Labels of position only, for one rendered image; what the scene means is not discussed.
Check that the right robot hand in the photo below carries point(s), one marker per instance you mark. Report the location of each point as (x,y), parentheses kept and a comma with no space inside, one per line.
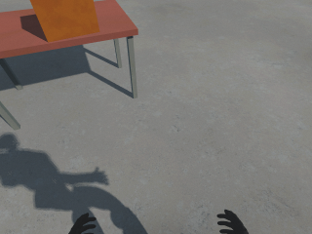
(236,224)

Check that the carton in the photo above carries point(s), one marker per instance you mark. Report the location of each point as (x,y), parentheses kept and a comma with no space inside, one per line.
(63,19)

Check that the table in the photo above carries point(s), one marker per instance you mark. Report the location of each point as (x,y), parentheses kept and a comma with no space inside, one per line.
(21,34)

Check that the left robot hand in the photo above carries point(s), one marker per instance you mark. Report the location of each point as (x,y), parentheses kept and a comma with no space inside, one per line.
(78,227)

